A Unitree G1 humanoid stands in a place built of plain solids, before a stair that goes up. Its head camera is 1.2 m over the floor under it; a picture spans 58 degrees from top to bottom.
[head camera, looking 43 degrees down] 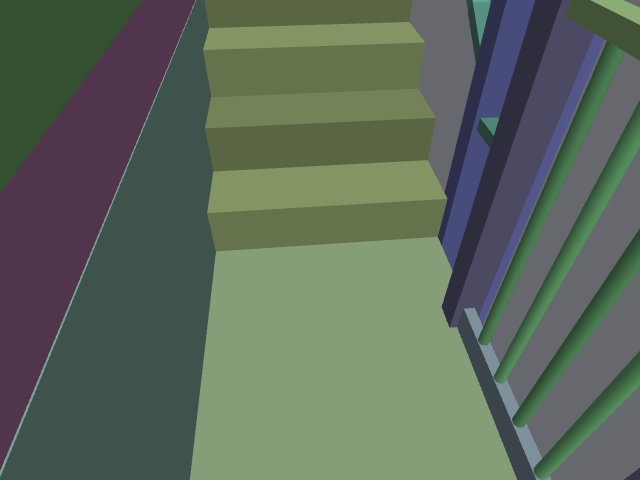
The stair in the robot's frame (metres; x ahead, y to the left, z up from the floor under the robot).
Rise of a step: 0.20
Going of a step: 0.27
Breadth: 0.90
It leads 5 degrees to the left of straight ahead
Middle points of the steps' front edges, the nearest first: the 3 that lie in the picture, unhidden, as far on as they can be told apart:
1.26 -0.04 0.20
1.53 -0.01 0.39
1.80 0.02 0.59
